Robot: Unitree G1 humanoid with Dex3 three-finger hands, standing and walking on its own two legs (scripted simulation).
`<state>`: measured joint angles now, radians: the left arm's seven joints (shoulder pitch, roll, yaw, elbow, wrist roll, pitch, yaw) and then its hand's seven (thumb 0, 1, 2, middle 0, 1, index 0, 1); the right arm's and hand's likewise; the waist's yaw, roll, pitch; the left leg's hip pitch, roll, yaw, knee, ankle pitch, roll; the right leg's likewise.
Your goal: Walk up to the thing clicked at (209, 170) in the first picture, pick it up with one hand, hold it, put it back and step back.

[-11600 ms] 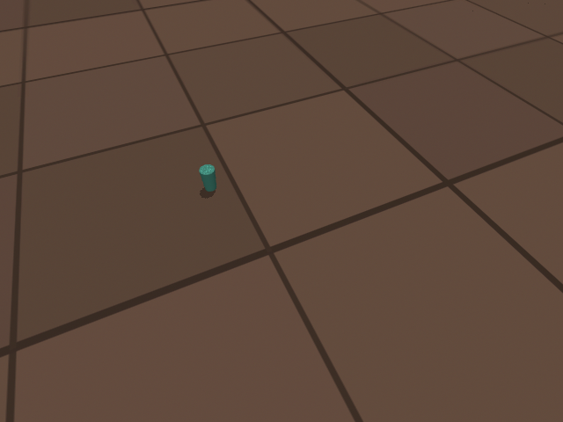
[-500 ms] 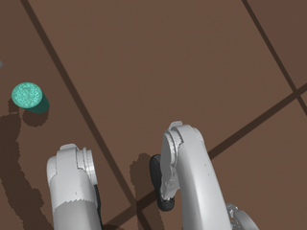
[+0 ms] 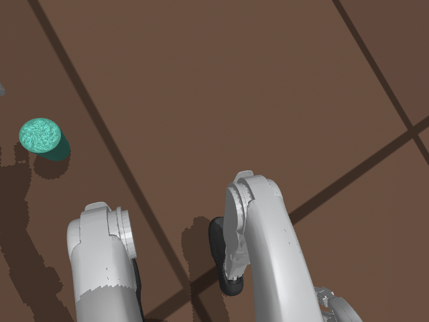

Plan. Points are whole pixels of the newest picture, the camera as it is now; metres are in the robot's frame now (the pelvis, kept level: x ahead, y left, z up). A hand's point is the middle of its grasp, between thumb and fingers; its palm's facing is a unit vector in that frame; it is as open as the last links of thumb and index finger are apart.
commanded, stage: rise first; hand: left
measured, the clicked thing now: (49, 143) +0.48 +0.26 -0.29
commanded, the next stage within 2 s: none
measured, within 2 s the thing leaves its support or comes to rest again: neither
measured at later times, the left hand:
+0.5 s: hand out of the picture +0.47 +0.33 -0.15, palm faces -0.45 -0.05 -0.89, open 13.4 cm
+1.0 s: hand out of the picture +0.47 +0.33 -0.14, palm faces -0.44 -0.04 -0.90, open 13.1 cm
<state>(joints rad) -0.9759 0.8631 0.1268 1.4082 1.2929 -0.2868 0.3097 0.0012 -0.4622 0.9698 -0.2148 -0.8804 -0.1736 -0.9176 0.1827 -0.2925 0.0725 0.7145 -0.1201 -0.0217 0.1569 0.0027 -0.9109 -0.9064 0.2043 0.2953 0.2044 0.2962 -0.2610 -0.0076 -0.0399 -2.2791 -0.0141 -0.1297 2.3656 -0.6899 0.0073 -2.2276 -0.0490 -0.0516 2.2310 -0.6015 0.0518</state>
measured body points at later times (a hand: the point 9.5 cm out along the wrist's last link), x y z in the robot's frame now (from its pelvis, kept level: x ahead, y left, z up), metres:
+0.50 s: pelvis +0.00 +0.00 +0.00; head +0.24 +0.08 +0.38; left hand +0.49 +0.33 -0.10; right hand +0.04 -0.28 -0.09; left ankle +0.08 +0.12 -0.31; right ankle +0.12 -0.14 -0.31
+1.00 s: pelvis +0.00 +0.00 +0.00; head +0.24 +0.08 +0.38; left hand +0.49 +0.33 -0.09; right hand +0.04 -0.27 -0.09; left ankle +0.08 +0.12 -0.31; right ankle +0.12 -0.14 -0.31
